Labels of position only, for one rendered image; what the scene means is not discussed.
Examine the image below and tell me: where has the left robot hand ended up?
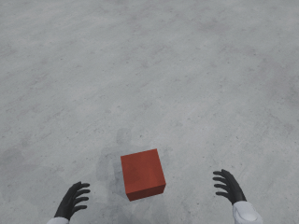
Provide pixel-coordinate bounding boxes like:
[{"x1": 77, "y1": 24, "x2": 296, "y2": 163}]
[{"x1": 54, "y1": 181, "x2": 90, "y2": 221}]

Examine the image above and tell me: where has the right robot hand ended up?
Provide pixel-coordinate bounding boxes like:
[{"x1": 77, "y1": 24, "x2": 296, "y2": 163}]
[{"x1": 212, "y1": 169, "x2": 247, "y2": 205}]

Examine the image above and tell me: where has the right robot forearm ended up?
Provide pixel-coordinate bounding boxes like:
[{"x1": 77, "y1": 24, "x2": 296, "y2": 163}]
[{"x1": 233, "y1": 201, "x2": 263, "y2": 224}]

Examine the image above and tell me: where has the carton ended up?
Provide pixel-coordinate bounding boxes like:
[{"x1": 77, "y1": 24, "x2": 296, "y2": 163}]
[{"x1": 121, "y1": 148, "x2": 166, "y2": 202}]

